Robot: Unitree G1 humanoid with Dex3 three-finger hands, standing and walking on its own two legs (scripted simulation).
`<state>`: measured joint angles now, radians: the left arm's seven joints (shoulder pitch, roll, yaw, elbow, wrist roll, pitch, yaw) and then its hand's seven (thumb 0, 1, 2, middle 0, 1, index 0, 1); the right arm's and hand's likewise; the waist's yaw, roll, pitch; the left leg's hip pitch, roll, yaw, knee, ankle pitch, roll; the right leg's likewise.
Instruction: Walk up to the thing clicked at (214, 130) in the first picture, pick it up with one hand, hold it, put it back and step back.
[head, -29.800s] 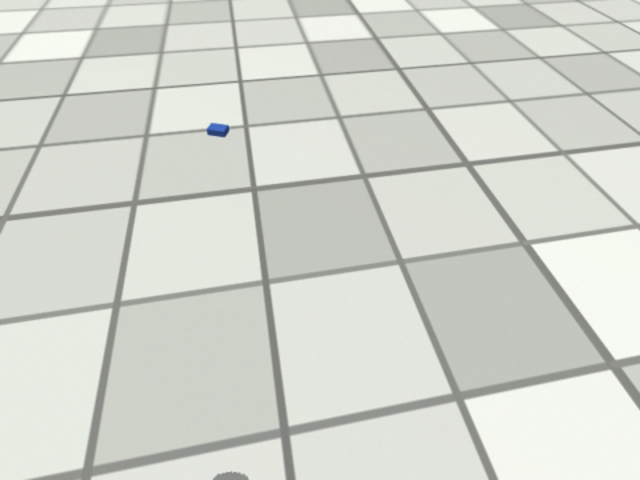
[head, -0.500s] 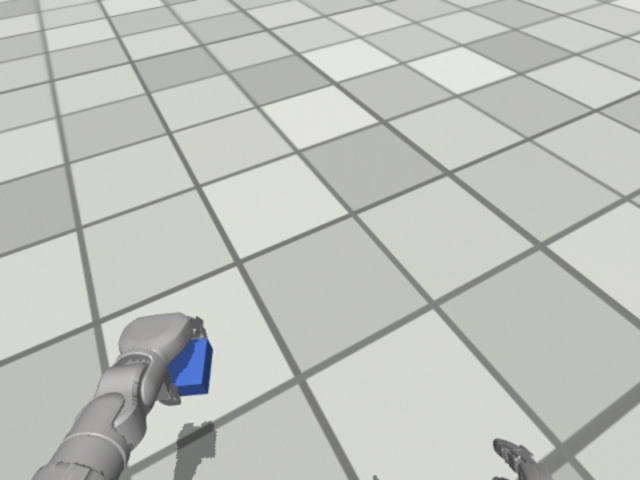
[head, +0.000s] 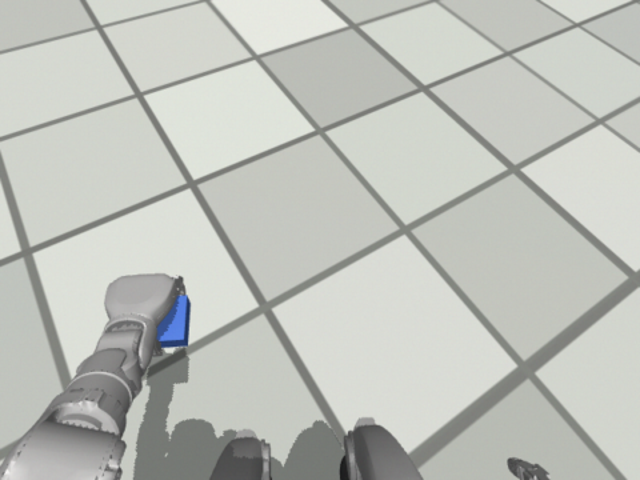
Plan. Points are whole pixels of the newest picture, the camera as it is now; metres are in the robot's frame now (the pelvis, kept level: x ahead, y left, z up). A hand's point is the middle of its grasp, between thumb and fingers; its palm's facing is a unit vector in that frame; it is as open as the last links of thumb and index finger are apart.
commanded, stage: crouch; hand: left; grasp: from above
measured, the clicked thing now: (152, 322) +0.37 +0.23 -0.14
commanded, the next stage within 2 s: lower in 1.42 s
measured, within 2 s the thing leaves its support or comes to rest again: neither
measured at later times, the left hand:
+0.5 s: hand (193, 339) +0.41 +0.22 -0.35, palm faces -0.45 -0.01 -0.89, open 9.6 cm
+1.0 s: hand (204, 337) +0.45 +0.22 -0.46, palm faces -0.45 -0.03 -0.89, open 9.6 cm
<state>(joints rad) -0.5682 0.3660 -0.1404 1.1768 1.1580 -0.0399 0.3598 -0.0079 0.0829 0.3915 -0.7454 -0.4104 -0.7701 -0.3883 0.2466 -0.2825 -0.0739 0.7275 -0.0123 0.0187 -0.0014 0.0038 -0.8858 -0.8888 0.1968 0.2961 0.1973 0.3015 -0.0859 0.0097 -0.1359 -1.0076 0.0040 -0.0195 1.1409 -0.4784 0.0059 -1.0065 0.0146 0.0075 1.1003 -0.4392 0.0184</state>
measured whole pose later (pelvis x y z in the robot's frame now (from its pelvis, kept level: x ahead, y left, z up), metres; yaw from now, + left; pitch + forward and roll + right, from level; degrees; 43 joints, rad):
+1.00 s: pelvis -0.04 +0.00 -0.29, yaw -3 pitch +39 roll -6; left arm -1.01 0.64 0.07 1.44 1.24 -0.13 0.39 -0.01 0.07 0.40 -0.76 -0.40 -0.79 -0.37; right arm 0.19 -0.26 0.02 0.74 -0.13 -0.06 0.13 0.00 -0.90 -0.89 0.20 0.30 0.20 0.30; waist -0.26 0.02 -0.09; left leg -2.16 -0.02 -0.09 2.20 -0.72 0.00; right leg -2.13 0.01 -0.06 2.13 -0.67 0.02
